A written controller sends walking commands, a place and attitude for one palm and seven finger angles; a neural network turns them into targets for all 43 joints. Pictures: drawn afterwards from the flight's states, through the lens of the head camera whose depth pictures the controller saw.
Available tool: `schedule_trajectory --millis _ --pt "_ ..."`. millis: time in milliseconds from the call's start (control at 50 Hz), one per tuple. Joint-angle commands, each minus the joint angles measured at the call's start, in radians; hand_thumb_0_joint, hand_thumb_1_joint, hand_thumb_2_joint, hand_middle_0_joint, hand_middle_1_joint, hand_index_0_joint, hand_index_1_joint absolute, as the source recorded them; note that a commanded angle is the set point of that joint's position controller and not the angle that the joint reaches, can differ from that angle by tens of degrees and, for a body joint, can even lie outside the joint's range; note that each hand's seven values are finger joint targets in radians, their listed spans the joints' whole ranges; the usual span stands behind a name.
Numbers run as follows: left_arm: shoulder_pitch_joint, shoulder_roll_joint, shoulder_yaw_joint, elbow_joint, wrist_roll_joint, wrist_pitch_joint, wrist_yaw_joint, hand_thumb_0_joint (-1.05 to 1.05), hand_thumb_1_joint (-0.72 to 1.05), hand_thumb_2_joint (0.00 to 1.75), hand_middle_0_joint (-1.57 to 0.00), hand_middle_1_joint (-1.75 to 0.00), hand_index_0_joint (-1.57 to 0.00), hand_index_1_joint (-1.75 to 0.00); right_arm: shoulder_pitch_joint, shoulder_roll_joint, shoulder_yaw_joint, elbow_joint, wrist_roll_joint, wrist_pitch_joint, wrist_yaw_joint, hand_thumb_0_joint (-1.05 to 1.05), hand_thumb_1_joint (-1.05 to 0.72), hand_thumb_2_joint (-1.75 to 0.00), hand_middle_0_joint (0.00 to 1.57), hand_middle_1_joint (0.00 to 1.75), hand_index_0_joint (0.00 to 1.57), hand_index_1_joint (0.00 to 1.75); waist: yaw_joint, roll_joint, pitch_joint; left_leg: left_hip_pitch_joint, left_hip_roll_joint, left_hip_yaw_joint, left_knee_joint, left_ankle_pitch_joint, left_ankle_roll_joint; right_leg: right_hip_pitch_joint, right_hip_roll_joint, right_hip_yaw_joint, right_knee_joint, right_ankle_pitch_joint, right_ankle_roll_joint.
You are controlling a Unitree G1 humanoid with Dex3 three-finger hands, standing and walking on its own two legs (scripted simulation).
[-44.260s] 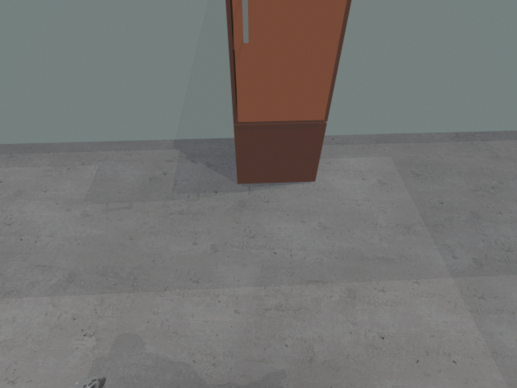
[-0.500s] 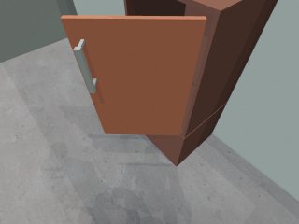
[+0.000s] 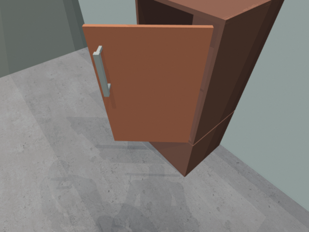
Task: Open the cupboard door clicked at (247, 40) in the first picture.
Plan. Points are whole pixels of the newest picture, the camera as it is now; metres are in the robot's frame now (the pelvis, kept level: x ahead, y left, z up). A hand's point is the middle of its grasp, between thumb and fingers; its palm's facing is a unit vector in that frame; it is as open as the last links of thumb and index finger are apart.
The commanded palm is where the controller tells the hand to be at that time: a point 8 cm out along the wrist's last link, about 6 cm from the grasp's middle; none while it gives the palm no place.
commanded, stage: look again from close up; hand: left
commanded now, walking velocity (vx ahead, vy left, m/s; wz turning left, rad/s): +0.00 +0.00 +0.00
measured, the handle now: (103, 72) +0.58 +0.21 +0.10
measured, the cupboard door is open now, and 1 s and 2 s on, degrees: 47 47 47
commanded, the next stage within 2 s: raise the hand with hooked fingers in 0.58 s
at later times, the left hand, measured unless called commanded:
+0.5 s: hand out of the picture +0.02 +0.16 -0.17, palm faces +0.00 -0.98 -0.19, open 7.3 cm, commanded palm none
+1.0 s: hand (97, 187) +0.23 +0.16 +0.01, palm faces +0.02 -1.00 -0.02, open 8.0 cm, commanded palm +0.15 +0.24 -0.03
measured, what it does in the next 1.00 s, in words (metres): stands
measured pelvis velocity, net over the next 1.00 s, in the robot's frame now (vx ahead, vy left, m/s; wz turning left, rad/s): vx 0.02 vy -0.01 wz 0.00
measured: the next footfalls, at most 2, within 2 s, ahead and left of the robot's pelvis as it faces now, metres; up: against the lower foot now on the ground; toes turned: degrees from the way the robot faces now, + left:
none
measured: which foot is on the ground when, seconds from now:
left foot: down 0.00-1.00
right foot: down 0.00-1.00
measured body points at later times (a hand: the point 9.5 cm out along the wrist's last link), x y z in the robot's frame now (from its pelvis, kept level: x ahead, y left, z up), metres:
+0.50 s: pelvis +0.02 +0.00 +0.00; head +0.03 +0.00 +0.45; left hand +0.02 +0.22 -0.16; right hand +0.00 -0.21 -0.16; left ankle -0.01 +0.09 -0.74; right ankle +0.07 -0.11 -0.74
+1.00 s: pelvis +0.02 -0.01 -0.04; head +0.04 +0.00 +0.41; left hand +0.22 +0.22 +0.01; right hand +0.22 -0.27 -0.08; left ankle -0.01 +0.09 -0.74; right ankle +0.07 -0.11 -0.74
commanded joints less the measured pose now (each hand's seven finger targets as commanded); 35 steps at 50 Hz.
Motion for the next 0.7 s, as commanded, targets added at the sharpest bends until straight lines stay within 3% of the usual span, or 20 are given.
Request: schedule_trajectory --millis 0,100,220,320,640,660,680 --pt "0.010 0.090 0.018 -0.030 -0.003 -0.032 0.010 0.00 0.90 0.90 -0.20 -0.30 -0.20 -0.30 0.051 -0.095 -0.016 -0.010 0.006 -0.026 -0.012 0.00 -0.90 -0.90 0.20 0.30 0.20 0.30 -0.010 -0.035 0.044 -0.149 0.123 -0.152 -0.175 -0.123 0.002 0.080 -0.072 0.141 -0.102 -0.166 -0.026" --pt "0.023 0.078 0.012 0.005 -0.007 -0.039 0.013 0.00 0.90 0.90 -0.20 -0.30 -0.20 -0.30 0.069 -0.076 -0.008 0.035 0.010 -0.033 -0.015 0.00 -0.90 -0.90 0.20 0.30 0.20 0.30 -0.009 -0.043 0.043 -0.123 0.124 -0.134 -0.164 -0.055 -0.005 0.097 -0.080 0.139 -0.101 -0.104 -0.029" --pt "0.025 0.065 0.007 0.025 -0.008 -0.040 0.018 0.00 0.90 0.90 -0.20 -0.30 -0.20 -0.30 0.080 -0.058 -0.003 0.070 0.012 -0.037 -0.020 0.00 -0.90 -0.90 0.20 0.30 0.20 0.30 -0.005 -0.005 0.049 -0.115 0.134 -0.130 -0.169 -0.007 -0.009 0.122 -0.076 0.128 -0.085 -0.028 -0.032" --pt "0.029 0.057 0.006 0.036 -0.008 -0.040 0.020 0.00 0.90 0.90 -0.20 -0.30 -0.20 -0.30 0.077 -0.045 -0.003 0.087 0.013 -0.037 -0.023 0.00 -0.90 -0.90 0.20 0.30 0.20 0.30 -0.002 -0.022 0.055 -0.108 0.134 -0.122 -0.161 0.023 -0.011 0.133 -0.078 0.125 -0.082 0.011 -0.031" --pt "0.016 0.067 0.011 0.024 -0.006 -0.041 0.021 0.00 0.90 0.90 -0.20 -0.30 -0.20 -0.30 0.049 -0.056 -0.009 0.101 0.013 -0.039 -0.026 0.00 -0.90 -0.90 0.20 0.30 0.20 0.30 -0.002 -0.016 0.038 -0.060 0.142 -0.114 -0.157 0.103 -0.014 0.154 -0.076 0.120 -0.079 0.101 -0.027" --pt "0.100 0.089 0.012 0.078 0.001 -0.040 0.058 0.00 0.90 0.90 -0.20 -0.30 -0.20 -0.30 -0.043 -0.092 -0.016 0.030 0.024 -0.045 -0.022 0.00 -0.90 -0.90 0.20 0.30 0.20 0.30 0.033 0.009 0.047 -0.070 0.171 -0.068 -0.004 0.238 -0.034 0.110 -0.113 0.127 -0.005 0.360 -0.020" --pt "-0.689 0.301 0.117 -1.486 -0.209 -0.254 0.045 0.00 0.88 0.89 -0.20 -0.32 -0.20 -0.32 -0.056 -0.253 -0.025 -0.358 0.077 -0.193 -0.063 0.00 -0.90 -0.90 0.20 0.30 0.20 0.30 -0.078 0.199 -0.440 0.118 0.042 -0.117 -0.098 0.283 -0.056 0.235 0.003 0.084 0.017 0.181 -0.015"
